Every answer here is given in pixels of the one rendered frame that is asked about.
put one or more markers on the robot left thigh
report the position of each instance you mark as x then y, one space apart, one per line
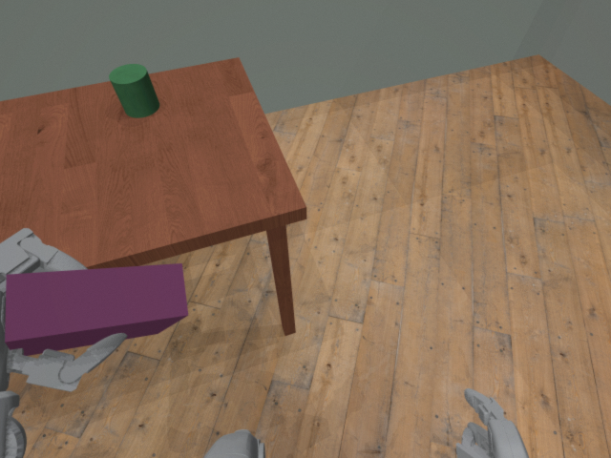
237 445

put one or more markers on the left robot hand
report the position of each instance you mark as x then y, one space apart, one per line
23 253

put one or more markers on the right robot hand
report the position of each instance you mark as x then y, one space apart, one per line
502 440

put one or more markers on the table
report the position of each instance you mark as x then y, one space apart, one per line
111 190

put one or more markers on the sponge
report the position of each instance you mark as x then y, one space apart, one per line
68 309

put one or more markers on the robot left forearm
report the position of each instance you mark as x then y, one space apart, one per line
13 439

